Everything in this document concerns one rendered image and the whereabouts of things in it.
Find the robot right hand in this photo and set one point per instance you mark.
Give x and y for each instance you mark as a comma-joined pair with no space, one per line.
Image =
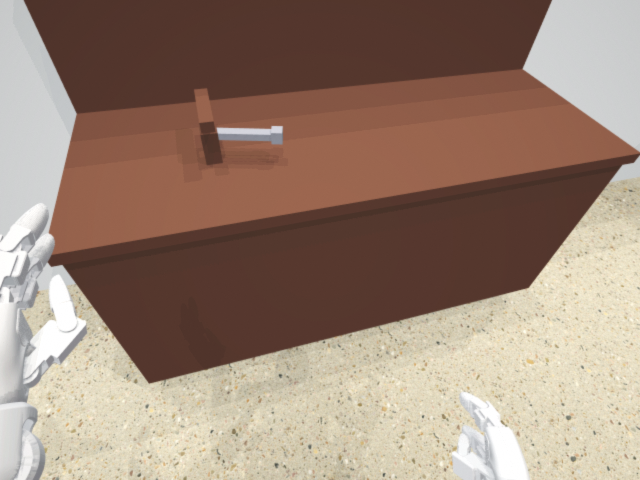
499,456

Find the left robot forearm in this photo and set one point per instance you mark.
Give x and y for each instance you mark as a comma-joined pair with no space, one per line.
22,454

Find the robot left hand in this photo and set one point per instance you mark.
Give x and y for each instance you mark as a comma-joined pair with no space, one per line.
22,259

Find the counter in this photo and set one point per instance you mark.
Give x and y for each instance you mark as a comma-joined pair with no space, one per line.
421,168

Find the tap lever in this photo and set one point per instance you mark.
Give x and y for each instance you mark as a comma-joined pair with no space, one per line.
275,134

